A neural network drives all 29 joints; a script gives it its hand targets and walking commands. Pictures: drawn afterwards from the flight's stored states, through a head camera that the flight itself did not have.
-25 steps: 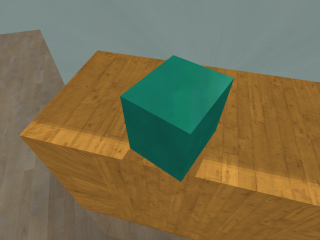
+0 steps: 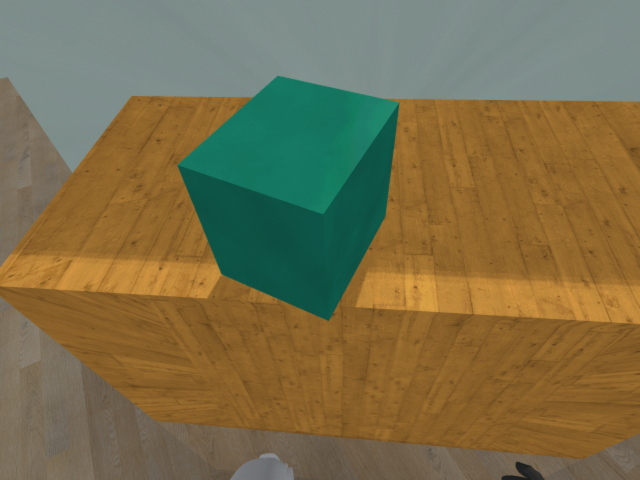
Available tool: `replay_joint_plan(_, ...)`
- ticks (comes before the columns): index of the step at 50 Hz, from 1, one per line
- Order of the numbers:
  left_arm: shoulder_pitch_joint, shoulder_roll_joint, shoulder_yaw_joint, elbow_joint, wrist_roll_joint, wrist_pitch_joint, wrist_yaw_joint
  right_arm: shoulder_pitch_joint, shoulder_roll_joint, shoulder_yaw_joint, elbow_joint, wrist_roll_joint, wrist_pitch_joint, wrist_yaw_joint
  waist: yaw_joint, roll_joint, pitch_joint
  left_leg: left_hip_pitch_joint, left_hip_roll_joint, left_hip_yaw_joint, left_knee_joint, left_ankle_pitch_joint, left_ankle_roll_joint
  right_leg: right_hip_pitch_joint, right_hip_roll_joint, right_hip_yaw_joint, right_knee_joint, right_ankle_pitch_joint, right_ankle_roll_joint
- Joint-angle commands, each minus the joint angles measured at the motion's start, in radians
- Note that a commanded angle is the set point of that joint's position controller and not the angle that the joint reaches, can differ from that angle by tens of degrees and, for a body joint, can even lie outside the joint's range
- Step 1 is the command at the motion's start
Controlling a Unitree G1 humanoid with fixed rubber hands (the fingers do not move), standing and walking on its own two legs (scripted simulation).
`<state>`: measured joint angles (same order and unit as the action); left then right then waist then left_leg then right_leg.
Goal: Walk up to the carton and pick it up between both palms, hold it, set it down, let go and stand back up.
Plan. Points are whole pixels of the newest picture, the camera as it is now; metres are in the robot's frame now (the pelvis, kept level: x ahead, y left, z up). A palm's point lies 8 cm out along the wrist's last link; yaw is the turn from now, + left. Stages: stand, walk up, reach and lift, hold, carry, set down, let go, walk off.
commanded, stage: walk up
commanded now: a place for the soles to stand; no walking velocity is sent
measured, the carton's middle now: (302, 195) +0.47 +0.05 +0.09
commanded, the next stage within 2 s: reach and lift in 0.98 s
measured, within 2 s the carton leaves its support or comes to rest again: neither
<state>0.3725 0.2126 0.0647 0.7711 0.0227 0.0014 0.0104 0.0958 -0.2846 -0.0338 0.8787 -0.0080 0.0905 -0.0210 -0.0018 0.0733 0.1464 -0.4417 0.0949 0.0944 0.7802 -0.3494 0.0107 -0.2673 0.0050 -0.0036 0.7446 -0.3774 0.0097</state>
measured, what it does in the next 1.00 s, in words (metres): steps on the spot: left foot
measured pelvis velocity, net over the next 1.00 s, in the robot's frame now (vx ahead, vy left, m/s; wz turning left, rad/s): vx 0.01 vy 0.03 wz -0.06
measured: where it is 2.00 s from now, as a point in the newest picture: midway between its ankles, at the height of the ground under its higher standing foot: outside the picture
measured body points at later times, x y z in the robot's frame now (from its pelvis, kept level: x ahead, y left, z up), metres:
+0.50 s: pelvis +0.00 +0.03 +0.02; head +0.00 +0.04 +0.47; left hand +0.08 +0.28 -0.11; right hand +0.06 -0.23 -0.11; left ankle +0.00 +0.16 -0.71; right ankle +0.01 -0.12 -0.71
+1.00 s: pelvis +0.01 +0.03 +0.02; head +0.01 +0.02 +0.47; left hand +0.08 +0.28 -0.11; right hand +0.06 -0.24 -0.11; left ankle +0.00 +0.16 -0.71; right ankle +0.01 -0.12 -0.71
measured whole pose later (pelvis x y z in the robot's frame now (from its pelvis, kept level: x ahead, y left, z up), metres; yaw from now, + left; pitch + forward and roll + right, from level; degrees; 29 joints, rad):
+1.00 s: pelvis +0.01 +0.03 +0.02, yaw -3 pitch -2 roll +0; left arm 0.34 0.24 0.01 0.79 0.01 0.00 0.01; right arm 0.28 -0.26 0.00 0.83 0.00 0.02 0.00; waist 0.00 0.00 0.05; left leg -0.20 0.03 0.02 0.56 -0.33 -0.02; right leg -0.25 -0.03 0.07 0.57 -0.29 0.05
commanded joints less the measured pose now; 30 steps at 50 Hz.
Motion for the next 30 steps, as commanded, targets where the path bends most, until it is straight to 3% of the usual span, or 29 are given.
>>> replay_joint_plan(1, -0.105, 0.246, 0.069, -0.128, 0.021, -0.029, 0.032, 0.014, -0.128, -0.044, -0.087, -0.004, -0.01, 0.025, -0.019, -0.215, 0.075, -0.013, -0.032, -0.168, 0.325, -0.119, -0.029, -0.299, -0.291, 0.442, -0.556, -0.242, -0.237)
replay_joint_plan(2, -0.088, 0.211, 0.056, -0.129, 0.022, -0.033, 0.035, 0.047, -0.115, -0.04, -0.061, 0.006, -0.021, 0.026, -0.03, -0.194, 0.032, -0.068, -0.043, -0.171, 0.286, -0.088, -0.039, -0.165, -0.222, 0.325, -0.476, -0.043, -0.183)
replay_joint_plan(3, -0.063, 0.194, 0.049, -0.12, 0.019, -0.035, 0.035, 0.1, -0.097, -0.034, -0.034, 0.006, -0.028, 0.025, -0.032, -0.201, -0.022, -0.079, -0.05, -0.159, 0.256, -0.073, -0.049, -0.06, -0.184, 0.262, -0.426, 0.066, -0.151)
replay_joint_plan(4, -0.021, 0.194, 0.048, -0.101, 0.017, -0.035, 0.029, 0.135, -0.072, -0.023, -0.029, 0.0, -0.035, 0.027, -0.015, -0.21, -0.082, -0.077, -0.051, -0.133, 0.177, -0.094, -0.057, 0.047, -0.159, 0.248, -0.402, 0.047, -0.136)
replay_joint_plan(6, 0.042, 0.195, 0.05, -0.08, 0.017, -0.031, 0.02, 0.069, -0.057, -0.012, -0.08, -0.017, -0.052, 0.025, 0.049, -0.275, -0.136, -0.058, -0.045, -0.095, -0.028, -0.189, -0.07, 0.168, -0.16, 0.274, -0.36, 0.047, -0.154)
replay_joint_plan(7, 0.045, 0.197, 0.051, -0.08, 0.02, -0.026, 0.017, 0.038, -0.05, -0.011, -0.101, -0.017, -0.059, 0.023, 0.06, -0.311, -0.146, -0.02, -0.052, -0.087, -0.119, -0.213, -0.07, 0.175, -0.159, 0.26, -0.333, 0.09, -0.164)
replay_joint_plan(8, 0.05, 0.204, 0.053, -0.085, 0.026, -0.021, 0.018, 0.045, -0.047, -0.012, -0.106, -0.016, -0.067, 0.022, 0.062, -0.329, -0.163, 0.024, -0.069, -0.069, -0.2, -0.193, -0.067, 0.181, -0.158, 0.243, -0.297, 0.154, -0.17)
replay_joint_plan(9, 0.044, 0.213, 0.049, -0.09, 0.028, -0.016, 0.019, 0.088, -0.052, -0.018, -0.098, -0.014, -0.074, 0.02, 0.038, -0.311, -0.178, 0.099, -0.086, -0.046, -0.315, -0.083, -0.057, 0.165, -0.158, 0.222, -0.24, 0.262, -0.161)
replay_joint_plan(10, 0.022, 0.222, 0.04, -0.097, 0.017, -0.012, 0.017, 0.139, -0.071, -0.024, -0.087, -0.011, -0.087, 0.016, 0.003, -0.262, -0.189, 0.218, -0.087, -0.045, -0.462, 0.137, -0.043, 0.108, -0.159, 0.196, -0.168, 0.401, -0.134)
replay_joint_plan(11, 0.039, 0.196, 0.029, -0.108, 0.005, -0.014, 0.013, 0.179, -0.115, -0.035, -0.078, -0.012, -0.099, 0.012, -0.002, -0.193, -0.23, 0.337, -0.047, -0.125, -0.456, 0.282, -0.02, 0.041, -0.149, 0.173, -0.101, 0.45, -0.092)
replay_joint_plan(12, 0.077, 0.147, 0.011, -0.129, -0.013, -0.021, 0.008, 0.201, -0.17, -0.043, -0.079, -0.022, -0.107, 0.007, 0.012, -0.055, -0.278, 0.431, 0.074, -0.29, -0.429, 0.364, 0.026, -0.063, -0.101, 0.116, -0.026, 0.35, -0.04)
replay_joint_plan(13, 0.058, 0.099, 0.0, -0.15, -0.037, -0.016, 0.01, 0.143, -0.23, -0.059, -0.093, -0.004, -0.101, 0.006, 0.021, 0.069, -0.207, 0.293, 0.152, -0.394, -0.453, 0.178, 0.108, -0.111, -0.008, 0.024, -0.08, 0.038, -0.005)
replay_joint_plan(14, 0.06, 0.103, 0.003, -0.127, -0.017, 0.001, 0.014, 0.092, -0.241, -0.06, -0.097, 0.002, -0.092, 0.012, 0.038, 0.122, -0.137, 0.063, 0.201, -0.412, -0.48, 0.002, 0.169, 0.049, -0.037, 0.048, -0.062, -0.067, -0.014)
replay_joint_plan(15, 0.072, 0.135, 0.012, -0.107, -0.01, 0.003, 0.014, 0.022, -0.163, -0.031, -0.111, 0.004, -0.086, 0.026, 0.078, 0.105, -0.094, -0.038, 0.156, -0.348, -0.492, -0.136, 0.142, 0.122, -0.053, 0.077, -0.131, -0.034, -0.027)
replay_joint_plan(16, 0.057, 0.17, 0.012, -0.101, -0.02, -0.007, 0.007, 0.032, -0.129, -0.019, -0.127, 0.0, -0.081, 0.03, 0.056, 0.06, -0.046, 0.005, 0.061, -0.229, -0.465, -0.108, 0.082, 0.087, -0.055, 0.079, -0.225, 0.066, -0.024)
replay_joint_plan(17, 0.039, 0.192, 0.014, -0.092, -0.026, -0.018, 0.0, 0.066, -0.121, -0.017, -0.139, 0.0, -0.084, 0.027, 0.031, 0.032, -0.057, 0.079, 0.009, -0.183, -0.414, -0.017, 0.045, 0.052, -0.065, 0.101, -0.243, 0.197, -0.026)
replay_joint_plan(18, 0.012, 0.21, 0.016, -0.1, -0.02, -0.025, -0.001, 0.122, -0.112, -0.011, -0.135, 0.009, -0.092, 0.023, 0.01, 0.009, -0.063, 0.099, -0.003, -0.178, -0.387, 0.08, 0.032, 0.045, -0.073, 0.116, -0.241, 0.28, -0.032)
replay_joint_plan(22, 0.014, 0.187, 0.003, -0.09, -0.01, -0.024, 0.003, 0.182, -0.128, -0.019, -0.104, 0.015, -0.093, 0.027, 0.003, 0.004, -0.056, 0.155, 0.013, -0.202, -0.407, 0.053, 0.04, 0.002, -0.056, 0.099, -0.253, 0.186, -0.023)
replay_joint_plan(30, 0.004, 0.177, -0.003, -0.08, -0.012, -0.031, 0.003, 0.186, -0.119, -0.016, -0.133, 0.01, -0.1, 0.022, -0.008, -0.075, -0.109, 0.219, -0.003, -0.166, -0.356, 0.131, 0.035, 0.008, -0.067, 0.11, -0.274, 0.254, -0.026)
